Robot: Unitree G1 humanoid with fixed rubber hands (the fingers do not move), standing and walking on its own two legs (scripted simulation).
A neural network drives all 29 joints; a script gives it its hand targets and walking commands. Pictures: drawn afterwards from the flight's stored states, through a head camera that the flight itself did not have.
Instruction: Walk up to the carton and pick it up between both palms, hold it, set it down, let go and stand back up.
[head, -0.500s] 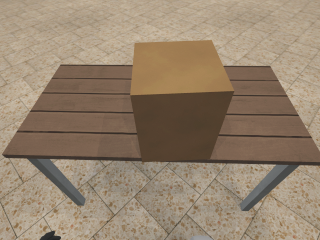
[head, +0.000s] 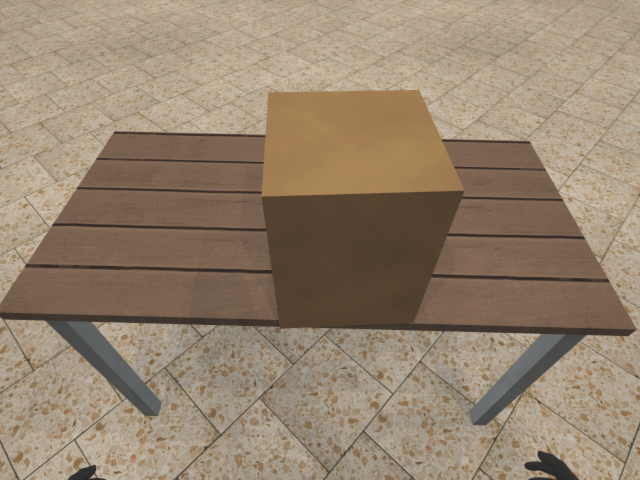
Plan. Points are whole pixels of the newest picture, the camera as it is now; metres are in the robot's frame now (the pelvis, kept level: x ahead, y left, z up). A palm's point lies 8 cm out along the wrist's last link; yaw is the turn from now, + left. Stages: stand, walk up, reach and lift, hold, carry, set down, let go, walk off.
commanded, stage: walk up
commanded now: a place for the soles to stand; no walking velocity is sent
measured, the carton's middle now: (345, 215) +0.49 -0.05 +0.04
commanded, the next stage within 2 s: reach and lift in 1.06 s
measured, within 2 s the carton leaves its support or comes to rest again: neither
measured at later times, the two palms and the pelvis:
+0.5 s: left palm out of the picture +0.09 +0.31 -0.08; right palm out of the picture +0.08 -0.31 -0.09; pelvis +0.00 -0.01 +0.01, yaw +0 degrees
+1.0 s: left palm out of the picture +0.10 +0.31 -0.09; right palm out of the picture +0.08 -0.32 -0.09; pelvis +0.00 -0.01 +0.01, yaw +0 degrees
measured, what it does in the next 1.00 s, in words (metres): stands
